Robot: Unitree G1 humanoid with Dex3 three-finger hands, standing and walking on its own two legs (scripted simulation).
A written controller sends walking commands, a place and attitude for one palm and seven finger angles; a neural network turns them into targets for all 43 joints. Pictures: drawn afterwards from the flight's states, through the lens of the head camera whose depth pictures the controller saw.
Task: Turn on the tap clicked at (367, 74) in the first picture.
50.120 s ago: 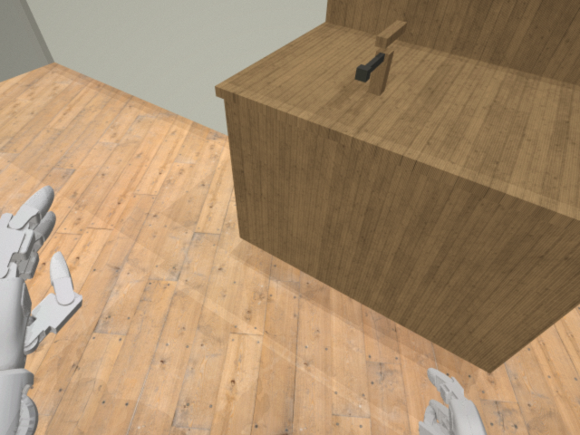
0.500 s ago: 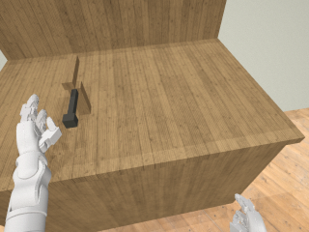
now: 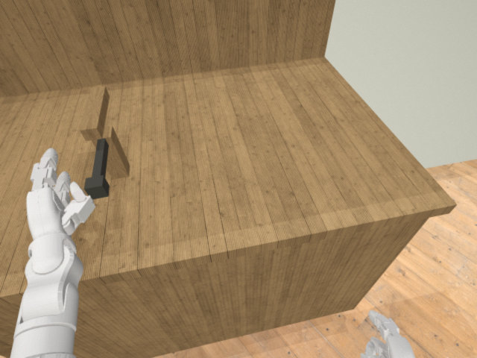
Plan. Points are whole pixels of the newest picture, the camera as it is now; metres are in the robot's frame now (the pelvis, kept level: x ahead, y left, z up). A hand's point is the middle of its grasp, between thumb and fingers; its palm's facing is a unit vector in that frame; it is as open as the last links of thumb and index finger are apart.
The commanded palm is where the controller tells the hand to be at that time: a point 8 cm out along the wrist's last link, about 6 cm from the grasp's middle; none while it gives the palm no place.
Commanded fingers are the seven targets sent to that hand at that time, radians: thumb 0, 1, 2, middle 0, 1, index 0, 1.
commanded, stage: push the lever round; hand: left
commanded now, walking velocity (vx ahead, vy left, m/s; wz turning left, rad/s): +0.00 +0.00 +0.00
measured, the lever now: (97, 187) +0.34 +0.27 +0.12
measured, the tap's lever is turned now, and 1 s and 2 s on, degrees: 1 30 58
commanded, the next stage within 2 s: none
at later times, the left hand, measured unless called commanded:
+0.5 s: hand (113, 197) +0.33 +0.24 +0.11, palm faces +0.56 -0.83 -0.05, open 7.6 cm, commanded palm +0.29 +0.26 +0.11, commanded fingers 0.00 0.90 0.90 -0.15 -0.15 -0.15 -0.15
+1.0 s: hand (139, 187) +0.35 +0.20 +0.11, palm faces +0.64 -0.77 -0.06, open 7.6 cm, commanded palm +0.31 +0.22 +0.11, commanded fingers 0.00 0.90 0.90 -0.15 -0.15 -0.15 -0.15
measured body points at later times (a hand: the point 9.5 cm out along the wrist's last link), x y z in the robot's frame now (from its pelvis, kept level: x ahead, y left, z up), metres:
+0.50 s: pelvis +0.00 +0.00 +0.00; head +0.00 -0.02 +0.45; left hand +0.29 +0.28 +0.12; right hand +0.19 -0.23 -0.10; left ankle +0.01 +0.12 -0.73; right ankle +0.01 -0.08 -0.73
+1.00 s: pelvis +0.00 +0.00 +0.00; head +0.00 -0.02 +0.45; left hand +0.31 +0.24 +0.12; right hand +0.18 -0.22 -0.10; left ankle +0.01 +0.12 -0.73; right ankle +0.01 -0.08 -0.73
